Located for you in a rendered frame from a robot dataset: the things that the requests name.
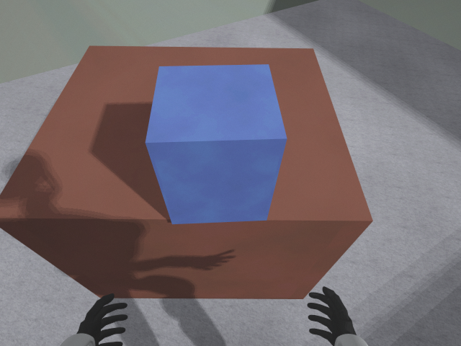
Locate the robot right hand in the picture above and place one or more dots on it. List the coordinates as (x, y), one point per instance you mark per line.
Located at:
(339, 322)

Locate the robot left hand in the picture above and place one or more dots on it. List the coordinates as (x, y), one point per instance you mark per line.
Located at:
(94, 320)

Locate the pedestal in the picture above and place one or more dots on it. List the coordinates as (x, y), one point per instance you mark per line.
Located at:
(85, 196)

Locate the carton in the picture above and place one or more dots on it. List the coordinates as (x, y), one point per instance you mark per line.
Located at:
(216, 141)

